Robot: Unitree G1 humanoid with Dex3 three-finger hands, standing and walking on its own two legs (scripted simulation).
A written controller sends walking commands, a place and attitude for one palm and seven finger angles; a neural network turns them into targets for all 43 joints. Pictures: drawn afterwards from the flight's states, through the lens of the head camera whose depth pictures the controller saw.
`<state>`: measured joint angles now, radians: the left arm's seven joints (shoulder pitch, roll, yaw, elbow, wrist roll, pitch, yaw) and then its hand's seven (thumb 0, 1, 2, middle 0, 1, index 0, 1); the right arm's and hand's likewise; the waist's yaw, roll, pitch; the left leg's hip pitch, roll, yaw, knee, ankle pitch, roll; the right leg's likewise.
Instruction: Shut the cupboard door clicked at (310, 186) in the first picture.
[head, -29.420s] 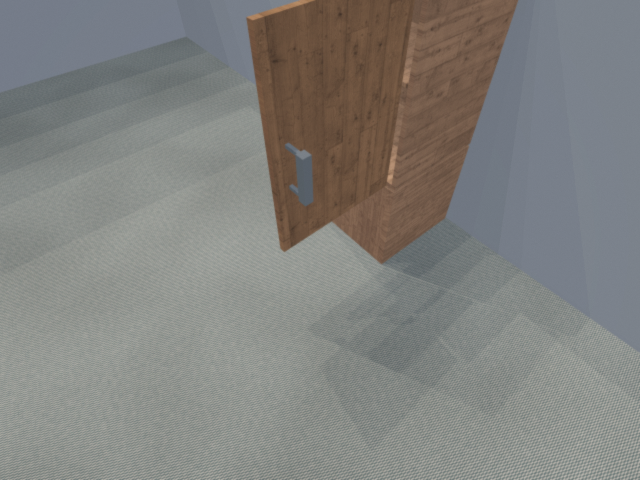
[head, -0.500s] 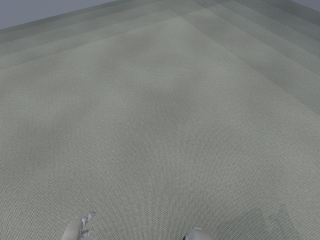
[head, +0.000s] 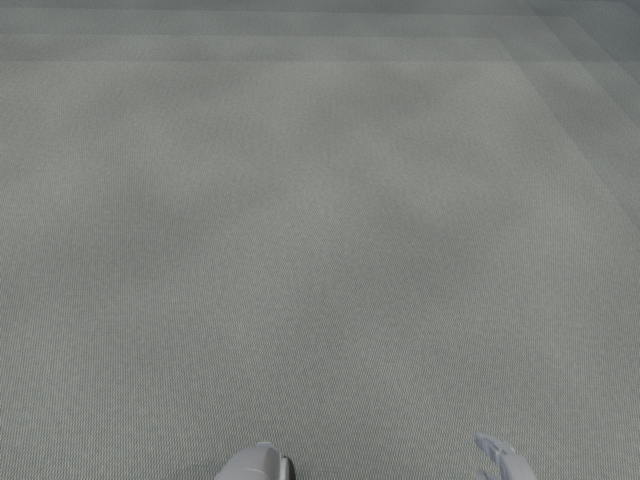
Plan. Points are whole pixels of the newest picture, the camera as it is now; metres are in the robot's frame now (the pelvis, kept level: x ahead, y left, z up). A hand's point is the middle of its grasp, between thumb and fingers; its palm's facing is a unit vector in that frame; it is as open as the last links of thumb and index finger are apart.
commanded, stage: turn to face it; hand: left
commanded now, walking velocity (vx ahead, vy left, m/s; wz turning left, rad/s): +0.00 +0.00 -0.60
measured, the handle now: out of the picture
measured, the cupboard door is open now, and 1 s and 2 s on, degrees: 63 63 63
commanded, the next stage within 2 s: none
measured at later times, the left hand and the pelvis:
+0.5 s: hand (192, 460) +0.15 +0.18 -0.14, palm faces -0.17 -0.97 -0.19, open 7.3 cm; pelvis +0.06 +0.00 +0.02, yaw -12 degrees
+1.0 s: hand (223, 392) +0.24 +0.16 -0.16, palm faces -0.40 -0.89 -0.22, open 7.3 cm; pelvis +0.09 +0.00 +0.01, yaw -28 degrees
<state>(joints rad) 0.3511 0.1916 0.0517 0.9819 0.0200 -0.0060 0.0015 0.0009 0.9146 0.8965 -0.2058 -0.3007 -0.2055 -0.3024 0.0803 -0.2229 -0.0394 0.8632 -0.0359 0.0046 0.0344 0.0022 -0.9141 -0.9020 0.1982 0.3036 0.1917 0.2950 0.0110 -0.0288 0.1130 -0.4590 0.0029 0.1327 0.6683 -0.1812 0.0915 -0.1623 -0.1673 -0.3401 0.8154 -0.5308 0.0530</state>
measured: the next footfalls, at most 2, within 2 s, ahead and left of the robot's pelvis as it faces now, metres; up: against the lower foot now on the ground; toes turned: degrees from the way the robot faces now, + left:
right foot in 0.58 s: +0.04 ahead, -0.12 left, +0.00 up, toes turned -20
left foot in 0.98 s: +0.20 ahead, +0.08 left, +0.00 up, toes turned -24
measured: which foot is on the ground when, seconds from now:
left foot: down 0.00-0.58, up 0.60-0.96, down 0.98-1.00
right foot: up 0.00-0.56, down 0.58-0.98, up 1.00-1.00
